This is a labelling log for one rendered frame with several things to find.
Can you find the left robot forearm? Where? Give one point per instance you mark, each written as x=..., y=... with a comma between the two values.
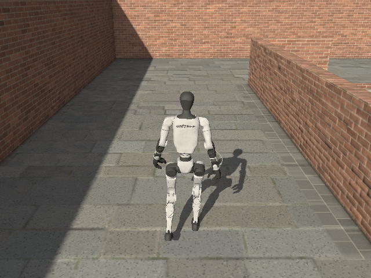
x=158, y=151

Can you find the robot right upper arm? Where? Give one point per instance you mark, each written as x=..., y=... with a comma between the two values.
x=206, y=132

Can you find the robot right thigh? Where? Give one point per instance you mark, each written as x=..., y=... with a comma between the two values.
x=198, y=170

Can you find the robot left upper arm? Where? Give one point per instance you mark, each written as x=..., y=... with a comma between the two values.
x=168, y=121

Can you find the left robot hand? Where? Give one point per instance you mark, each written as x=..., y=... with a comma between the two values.
x=161, y=160

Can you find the right robot forearm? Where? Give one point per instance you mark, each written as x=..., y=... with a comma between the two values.
x=213, y=158

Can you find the right robot foot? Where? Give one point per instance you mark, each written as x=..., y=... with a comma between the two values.
x=194, y=225

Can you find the right robot hand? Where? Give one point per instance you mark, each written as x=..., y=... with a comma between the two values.
x=217, y=176

